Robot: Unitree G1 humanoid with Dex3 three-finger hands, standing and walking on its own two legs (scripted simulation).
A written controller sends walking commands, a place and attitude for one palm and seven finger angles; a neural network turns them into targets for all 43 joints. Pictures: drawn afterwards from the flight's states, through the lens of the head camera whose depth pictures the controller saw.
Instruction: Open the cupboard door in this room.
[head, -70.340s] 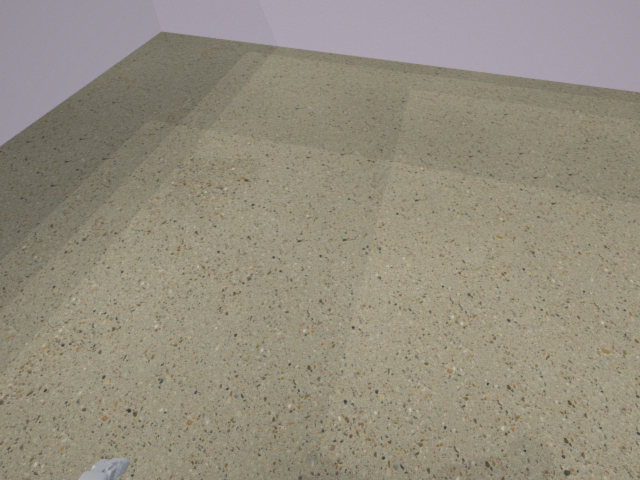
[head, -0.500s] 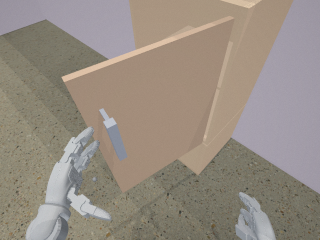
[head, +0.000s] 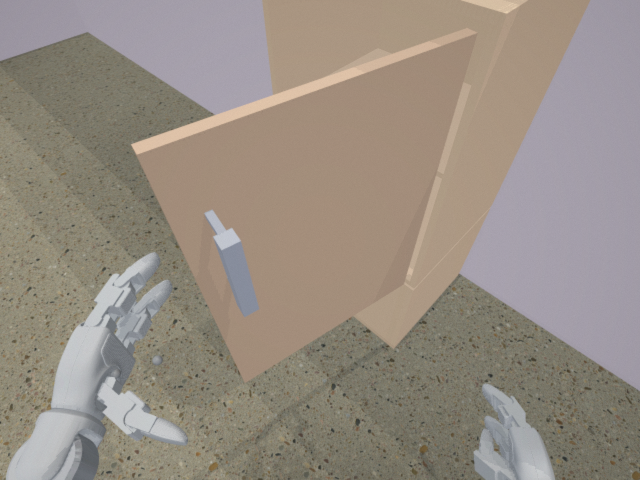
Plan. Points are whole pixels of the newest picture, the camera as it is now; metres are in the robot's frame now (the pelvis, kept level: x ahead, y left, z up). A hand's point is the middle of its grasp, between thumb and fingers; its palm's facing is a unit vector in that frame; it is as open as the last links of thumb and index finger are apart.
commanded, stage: draw the hand back to the body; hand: left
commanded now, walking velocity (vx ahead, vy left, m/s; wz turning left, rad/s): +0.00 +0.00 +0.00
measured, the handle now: (231, 265) +0.34 +0.14 +0.09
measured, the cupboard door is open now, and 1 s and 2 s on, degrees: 77 77 77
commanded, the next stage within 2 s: step back with the hand held close in 1.46 s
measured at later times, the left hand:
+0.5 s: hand (94, 348) +0.21 +0.23 +0.14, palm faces +0.20 -0.94 -0.27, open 15.6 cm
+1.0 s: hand (45, 306) +0.22 +0.26 +0.19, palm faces +0.40 -0.81 -0.42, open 10.0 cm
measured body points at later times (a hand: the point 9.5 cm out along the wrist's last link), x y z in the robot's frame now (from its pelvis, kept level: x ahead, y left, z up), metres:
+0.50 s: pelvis +0.01 +0.02 +0.02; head +0.01 +0.00 +0.47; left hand +0.19 +0.28 +0.15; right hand +0.21 -0.20 -0.04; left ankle -0.02 +0.11 -0.70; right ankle +0.03 -0.11 -0.70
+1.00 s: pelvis +0.03 +0.01 +0.04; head +0.02 -0.02 +0.49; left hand +0.20 +0.30 +0.21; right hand +0.21 -0.21 -0.05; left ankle -0.02 +0.11 -0.70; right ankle +0.03 -0.11 -0.70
